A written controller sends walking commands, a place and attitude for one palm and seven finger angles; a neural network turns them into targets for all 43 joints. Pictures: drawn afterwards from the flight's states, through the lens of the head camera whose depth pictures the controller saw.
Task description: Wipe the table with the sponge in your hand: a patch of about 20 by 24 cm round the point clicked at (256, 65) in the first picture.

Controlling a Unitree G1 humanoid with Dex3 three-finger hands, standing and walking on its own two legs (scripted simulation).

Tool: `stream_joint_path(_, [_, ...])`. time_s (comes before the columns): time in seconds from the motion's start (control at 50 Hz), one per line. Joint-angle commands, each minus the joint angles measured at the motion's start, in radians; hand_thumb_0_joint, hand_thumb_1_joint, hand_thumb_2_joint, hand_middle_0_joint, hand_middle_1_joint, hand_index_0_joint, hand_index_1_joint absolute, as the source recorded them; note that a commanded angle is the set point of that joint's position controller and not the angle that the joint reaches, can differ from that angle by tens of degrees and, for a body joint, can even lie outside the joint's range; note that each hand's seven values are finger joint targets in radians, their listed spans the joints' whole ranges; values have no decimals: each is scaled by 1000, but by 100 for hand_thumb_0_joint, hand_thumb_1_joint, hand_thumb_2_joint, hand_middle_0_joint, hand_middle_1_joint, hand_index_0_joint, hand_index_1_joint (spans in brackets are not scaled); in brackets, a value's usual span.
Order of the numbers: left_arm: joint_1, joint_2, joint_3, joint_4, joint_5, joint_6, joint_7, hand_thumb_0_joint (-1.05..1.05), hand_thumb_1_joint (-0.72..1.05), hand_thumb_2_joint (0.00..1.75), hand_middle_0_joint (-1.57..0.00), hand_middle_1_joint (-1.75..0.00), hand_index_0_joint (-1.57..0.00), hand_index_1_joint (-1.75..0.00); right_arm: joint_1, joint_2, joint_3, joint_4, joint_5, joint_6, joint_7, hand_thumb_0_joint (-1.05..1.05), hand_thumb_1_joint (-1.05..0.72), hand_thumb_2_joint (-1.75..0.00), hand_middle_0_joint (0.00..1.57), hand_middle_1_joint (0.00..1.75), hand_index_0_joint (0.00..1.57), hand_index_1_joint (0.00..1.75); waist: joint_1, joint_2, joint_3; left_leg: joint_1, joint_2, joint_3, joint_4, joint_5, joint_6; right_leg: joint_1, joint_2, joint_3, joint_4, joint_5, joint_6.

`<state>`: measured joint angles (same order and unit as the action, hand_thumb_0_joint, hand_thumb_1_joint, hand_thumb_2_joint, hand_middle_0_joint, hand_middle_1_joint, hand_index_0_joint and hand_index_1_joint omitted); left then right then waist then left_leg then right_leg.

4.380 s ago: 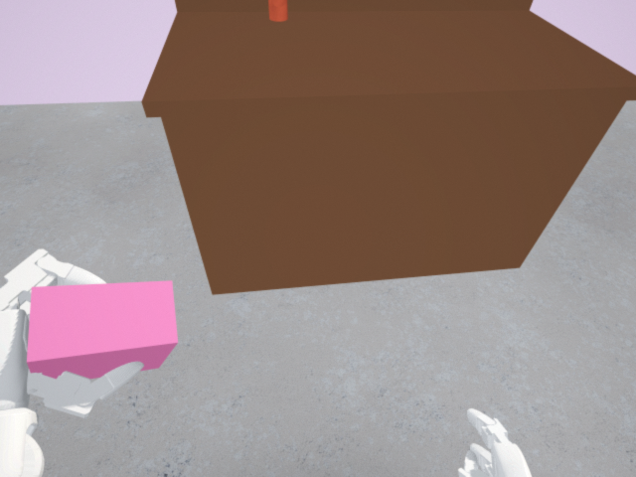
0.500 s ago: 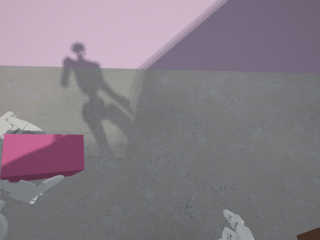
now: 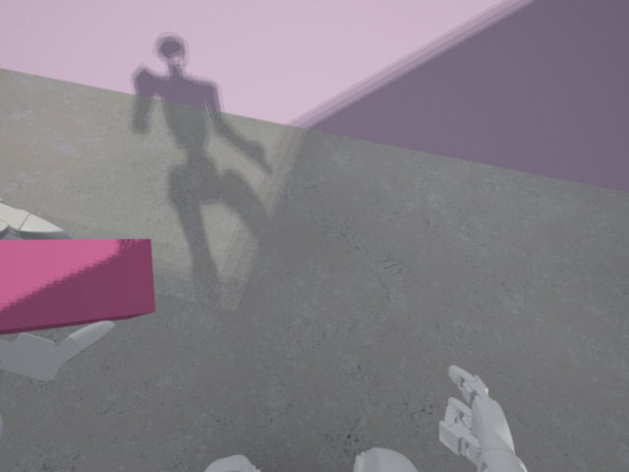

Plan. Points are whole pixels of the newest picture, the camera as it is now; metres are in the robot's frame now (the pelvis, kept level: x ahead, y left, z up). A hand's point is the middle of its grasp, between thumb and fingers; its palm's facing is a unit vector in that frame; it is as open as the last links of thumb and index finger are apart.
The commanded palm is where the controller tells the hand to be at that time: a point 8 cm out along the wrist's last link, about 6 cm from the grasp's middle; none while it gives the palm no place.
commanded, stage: turn to face it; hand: left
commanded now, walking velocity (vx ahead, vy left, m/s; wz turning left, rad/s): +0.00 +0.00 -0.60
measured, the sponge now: (92, 286) +0.24 +0.22 +0.17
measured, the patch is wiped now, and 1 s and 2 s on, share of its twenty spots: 0.00 0.00 0.00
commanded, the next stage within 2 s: none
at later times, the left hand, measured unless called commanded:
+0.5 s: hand (219, 240) +0.28 +0.12 +0.19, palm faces +0.13 -0.87 -0.48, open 10.3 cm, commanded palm +0.24 +0.18 +0.19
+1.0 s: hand (366, 278) +0.27 -0.02 +0.18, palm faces -0.17 -0.82 -0.54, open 10.3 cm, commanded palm +0.23 +0.07 +0.19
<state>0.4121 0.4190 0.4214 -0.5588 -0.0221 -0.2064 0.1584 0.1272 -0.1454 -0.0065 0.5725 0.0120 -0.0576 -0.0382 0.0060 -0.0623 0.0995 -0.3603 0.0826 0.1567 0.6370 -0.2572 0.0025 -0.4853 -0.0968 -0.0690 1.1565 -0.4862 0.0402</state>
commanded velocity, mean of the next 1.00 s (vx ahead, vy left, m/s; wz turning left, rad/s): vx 0.00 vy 0.00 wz -0.60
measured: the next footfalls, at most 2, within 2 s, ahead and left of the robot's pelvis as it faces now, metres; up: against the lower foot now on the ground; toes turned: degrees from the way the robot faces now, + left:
right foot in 0.18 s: +0.10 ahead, -0.14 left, +0.00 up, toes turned -12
left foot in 0.58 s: +0.06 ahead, +0.09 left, +0.00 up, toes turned -12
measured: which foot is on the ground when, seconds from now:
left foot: down 0.00-0.18, up 0.20-0.56, down 0.58-0.88, up 0.90-1.00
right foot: up 0.00-0.16, down 0.18-0.60, up 0.62-0.86, down 0.88-1.00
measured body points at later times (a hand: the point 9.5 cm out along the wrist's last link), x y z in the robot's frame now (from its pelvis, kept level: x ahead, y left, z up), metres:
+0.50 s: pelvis +0.01 -0.05 +0.01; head +0.06 -0.06 +0.46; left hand +0.27 +0.16 +0.22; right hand +0.13 -0.35 -0.06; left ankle +0.02 +0.10 -0.69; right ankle +0.06 -0.13 -0.72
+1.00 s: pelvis -0.05 -0.08 +0.00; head +0.00 -0.14 +0.44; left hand +0.27 +0.03 +0.21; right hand -0.03 -0.34 -0.12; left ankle -0.01 +0.08 -0.65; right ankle -0.06 -0.17 -0.72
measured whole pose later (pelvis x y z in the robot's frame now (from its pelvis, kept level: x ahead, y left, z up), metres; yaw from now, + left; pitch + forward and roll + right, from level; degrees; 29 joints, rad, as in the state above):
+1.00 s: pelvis -0.05 -0.08 +0.00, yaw -33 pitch +0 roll +1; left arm 0.48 0.41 0.40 -0.57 -0.04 -0.18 0.12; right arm 0.14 -0.18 0.03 0.57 0.01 0.01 0.01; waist -0.02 0.04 0.17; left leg -0.45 0.12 0.04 1.15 -0.52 -0.10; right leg -0.37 0.02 -0.07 0.64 -0.27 -0.07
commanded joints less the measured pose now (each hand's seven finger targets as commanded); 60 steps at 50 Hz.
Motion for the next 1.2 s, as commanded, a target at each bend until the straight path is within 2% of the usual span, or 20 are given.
stream_joint_path(0.0, [1, 118, 63, -347, -12, -93, 12, 0, 10, 130, -120, -160, -120, -160, 1, -165, -42, -132, -6, -91, 2, 0, -90, -90, 20, 30, 20, 30, 4, 367, -234, 134, 241, -98, -292, 330, 116, 90, 29, -39, -278, 121, 4])
stream_joint_path(0.12, [-100, 78, 30, -107, -9, -46, -3, 0, 10, 130, -120, -160, -120, -160, 8, -157, -36, -121, -6, -101, -5, 0, -90, -90, 20, 30, 20, 30, 15, 225, -184, 85, 256, -12, -94, 80, 23, 240, 77, -86, -581, 228, 22])
stream_joint_path(0.14, [-141, 87, 25, -80, -2, -43, -6, 0, 10, 130, -120, -160, -120, -160, 20, -148, -34, -117, -5, -98, -4, 0, -90, -90, 20, 30, 20, 30, 8, 115, -170, 66, 204, 9, 31, 24, -5, 255, 37, -20, -671, 343, -2])
stream_joint_path(0.18, [-154, 149, 66, -52, -12, -29, -1, 0, 10, 130, -120, -160, -120, -160, -21, -123, -26, -148, -4, -97, -5, 0, -90, -90, 20, 30, 20, 30, 25, -311, -183, -188, -30, -34, 460, -395, -80, 308, -252, 525, -815, 821, -170])
stream_joint_path(0.22, [-133, 156, 69, -130, -21, -27, 6, 0, 10, 130, -120, -160, -120, -160, -49, -113, -15, -128, -7, -77, 1, 0, -90, -90, 20, 30, 20, 30, 16, -174, -222, -220, 1, -176, 616, -294, -87, 369, -263, 523, -784, 791, -209])
stream_joint_path(0.26, [-63, 140, 79, -182, -22, -50, 11, 0, 10, 130, -120, -160, -120, -160, -56, -107, 4, -116, -12, -50, 3, 0, -90, -90, 20, 30, 20, 30, 12, -53, -274, -202, -7, -158, 588, -239, -94, 421, -187, 345, -717, 856, -198])
stream_joint_path(0.3, [-4, 149, 95, -215, -25, -58, 13, 0, 10, 130, -120, -160, -120, -160, -72, -120, -7, -124, -12, -29, 2, 0, -90, -90, 20, 30, 20, 30, 10, -35, -290, -148, -13, -138, 472, -217, -94, 402, -165, 301, -724, 833, -190])
stream_joint_path(0.42, [123, 160, 144, -223, -34, -64, 21, 0, 10, 130, -120, -160, -120, -160, -55, -149, -30, -174, -8, 3, 12, 0, -90, -90, 20, 30, 20, 30, 41, -32, -307, -52, -39, -112, 114, -211, -75, 379, -147, 404, -766, 619, -220])
stream_joint_path(0.5, [89, 139, 110, -200, -29, -49, 13, 0, 10, 130, -120, -160, -120, -160, -8, -171, -39, -181, 4, 27, 13, 0, -90, -90, 20, 30, 20, 30, 14, -10, -299, 121, -24, -111, -141, -89, -58, 290, -97, 408, -749, 492, -157])
stream_joint_path(0.52, [57, 135, 98, -219, -26, -51, 10, 0, 10, 130, -120, -160, -120, -160, 2, -178, -42, -186, 7, 28, 10, 0, -90, -90, 20, 30, 20, 30, 8, 21, -293, 207, 6, -111, -226, -23, -44, 223, -66, 397, -715, 427, -129])
stream_joint_path(0.56, [26, 144, 102, -226, -16, -62, 0, 0, 10, 130, -120, -160, -120, -160, -10, -216, -58, -209, 6, 25, 1, 0, -90, -90, 20, 30, 20, 30, 21, 272, -219, 293, 251, -299, -303, 158, 61, -2, 107, 245, -484, 156, -43])
stream_joint_path(0.6, [15, 145, 89, -202, -4, -61, -9, 0, 10, 130, -120, -160, -120, -160, -15, -178, -49, -206, -6, 14, -3, 0, -90, -90, 20, 30, 20, 30, 30, 395, -170, 168, 403, -356, -330, 308, 157, -63, 109, 100, -75, -30, -1])
stream_joint_path(0.66, [-55, 72, -16, -226, 7, -55, -19, 0, 10, 130, -120, -160, -120, -160, 19, -196, -53, -185, 5, -9, 16, 0, -90, -90, 20, 30, 20, 30, 17, 316, -103, 187, 309, -95, -246, 487, 87, -46, 71, 28, -174, 54, 14])
stream_joint_path(0.8, [-94, 133, 32, -175, 6, -32, -15, 0, 10, 130, -120, -160, -120, -160, 50, -202, -47, -179, -3, -52, 32, 0, -90, -90, 20, 30, 20, 30, 8, 354, -124, 175, 282, 7, -101, 439, 6, 222, 115, -102, -554, 172, 18])
stream_joint_path(0.84, [-75, 160, 70, -186, 5, -42, -12, 0, 10, 130, -120, -160, -120, -160, 56, -178, -43, -179, 8, -50, 44, 0, -90, -90, 20, 30, 20, 30, 13, 180, -198, 110, 212, 42, 169, 312, -38, 390, 28, -5, -708, 461, -31])
stream_joint_path(0.86, [-37, 214, 122, -180, 2, -52, -2, 0, 10, 130, -120, -160, -120, -160, 35, -140, -32, -195, 7, -46, 40, 0, -90, -90, 20, 30, 20, 30, 23, -93, -225, -110, 86, 41, 395, -142, -79, 532, -142, 268, -709, 961, -131])
stream_joint_path(0.88, [24, 222, 163, -164, -29, -39, 3, 0, 10, 130, -120, -160, -120, -160, 13, -156, -46, -204, 13, -38, 35, 0, -90, -90, 20, 30, 20, 30, 31, -266, -285, -210, 9, -83, 557, -386, -100, 510, -236, 483, -722, 1126, -193])
stream_joint_path(0.94, [155, 200, 196, -259, -46, -48, 9, 0, 10, 130, -120, -160, -120, -160, -42, -112, -10, -177, -1, 22, 42, 0, -90, -90, 20, 30, 20, 30, 14, -26, -327, -264, 33, -183, 618, -274, -107, 557, -201, 386, -669, 969, -219])
stream_joint_path(1.0, [172, 179, 194, -253, -47, -55, 14, 0, 10, 130, -120, -160, -120, -160, -64, -116, -18, -159, -6, 48, 34, 0, -90, -90, 20, 30, 20, 30, 0, -29, -316, -178, 24, -151, 458, -220, -112, 467, -162, 315, -708, 888, -205])
stream_joint_path(1.18, [95, 135, 97, -192, -29, -15, 13, 0, 10, 130, -120, -160, -120, -160, -32, -173, -37, -186, -1, 75, 17, 0, -90, -90, 20, 30, 20, 30, 28, -57, -242, 60, -43, -113, 38, -184, -67, 202, -105, 462, -830, 337, -190])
